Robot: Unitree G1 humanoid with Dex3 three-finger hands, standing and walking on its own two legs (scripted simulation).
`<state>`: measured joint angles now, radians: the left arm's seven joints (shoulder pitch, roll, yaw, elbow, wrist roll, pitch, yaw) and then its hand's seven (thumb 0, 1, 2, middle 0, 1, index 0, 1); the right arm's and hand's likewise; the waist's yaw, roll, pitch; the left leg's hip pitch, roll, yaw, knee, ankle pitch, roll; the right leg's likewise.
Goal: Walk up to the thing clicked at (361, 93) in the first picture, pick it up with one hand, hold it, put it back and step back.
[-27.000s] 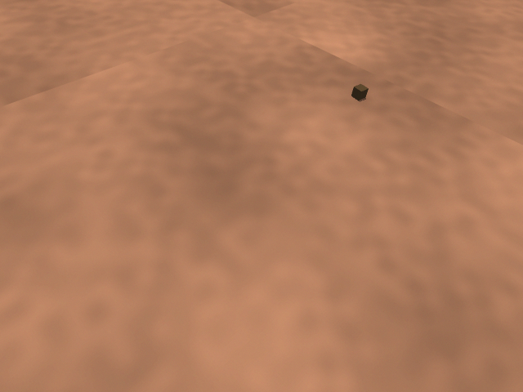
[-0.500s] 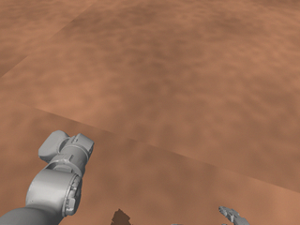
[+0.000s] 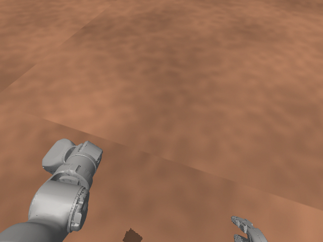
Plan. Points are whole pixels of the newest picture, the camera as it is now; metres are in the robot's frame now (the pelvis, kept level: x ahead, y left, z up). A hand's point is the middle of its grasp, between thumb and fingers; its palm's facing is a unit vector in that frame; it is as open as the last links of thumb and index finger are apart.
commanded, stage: hold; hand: left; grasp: from above
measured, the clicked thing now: (77, 165) +0.34 +0.24 -0.07
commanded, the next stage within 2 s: crouch in 0.56 s
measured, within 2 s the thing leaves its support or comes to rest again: neither
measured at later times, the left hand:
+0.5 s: hand (73, 163) +0.32 +0.24 -0.03, palm faces -0.14 -0.43 -0.89, open 9.5 cm
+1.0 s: hand (77, 171) +0.32 +0.24 -0.07, palm faces -0.23 -0.43 -0.87, open 9.6 cm
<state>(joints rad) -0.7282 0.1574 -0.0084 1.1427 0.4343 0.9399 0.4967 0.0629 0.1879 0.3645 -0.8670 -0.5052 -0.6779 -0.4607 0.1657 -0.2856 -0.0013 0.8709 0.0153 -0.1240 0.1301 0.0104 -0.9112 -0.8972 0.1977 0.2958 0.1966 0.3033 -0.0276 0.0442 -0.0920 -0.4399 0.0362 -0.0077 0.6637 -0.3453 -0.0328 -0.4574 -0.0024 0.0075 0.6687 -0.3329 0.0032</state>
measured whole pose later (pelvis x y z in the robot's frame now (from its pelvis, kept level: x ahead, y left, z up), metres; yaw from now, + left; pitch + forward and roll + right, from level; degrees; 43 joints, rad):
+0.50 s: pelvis +0.01 +0.00 +0.00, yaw +0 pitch +7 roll +0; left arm -0.74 0.16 -0.02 1.13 0.44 0.95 0.49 0.06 0.17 0.38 -0.89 -0.49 -0.69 -0.45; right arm 0.16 -0.28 0.00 0.87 0.02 -0.13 0.13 0.01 -0.91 -0.90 0.20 0.30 0.20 0.30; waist -0.02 0.04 -0.09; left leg -0.42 0.03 -0.01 0.63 -0.34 -0.03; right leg -0.43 -0.01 0.01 0.63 -0.32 0.01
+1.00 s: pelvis +0.00 +0.00 +0.00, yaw +0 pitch +11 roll +0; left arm -0.77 0.17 0.01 1.30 0.50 0.83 0.49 0.02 0.16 0.44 -0.85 -0.57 -0.64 -0.50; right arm 0.18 -0.27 -0.03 0.88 0.01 -0.15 0.13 0.01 -0.87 -0.89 0.20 0.30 0.20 0.30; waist -0.04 0.02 -0.11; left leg -0.53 0.04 -0.01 0.70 -0.36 -0.03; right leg -0.55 0.00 0.01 0.69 -0.34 0.00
